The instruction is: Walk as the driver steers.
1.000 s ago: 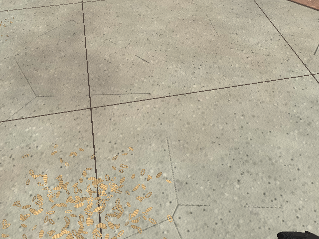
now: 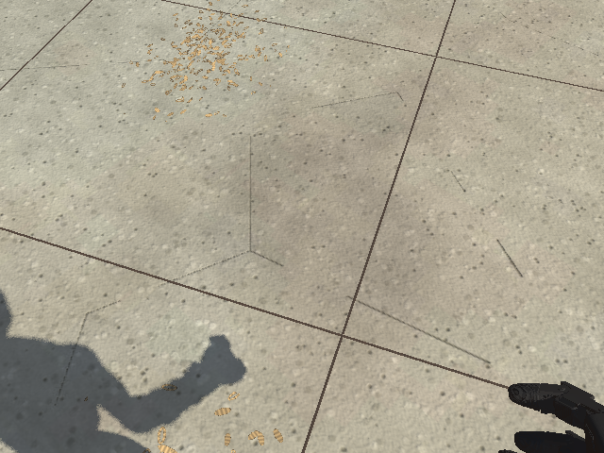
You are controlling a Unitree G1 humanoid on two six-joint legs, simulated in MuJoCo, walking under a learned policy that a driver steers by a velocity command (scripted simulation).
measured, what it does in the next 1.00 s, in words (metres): walks ahead, turning right: right foot, then left foot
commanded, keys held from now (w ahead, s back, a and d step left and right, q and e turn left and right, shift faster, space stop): w+e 0.72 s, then e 0.10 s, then no key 0.14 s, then q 0.04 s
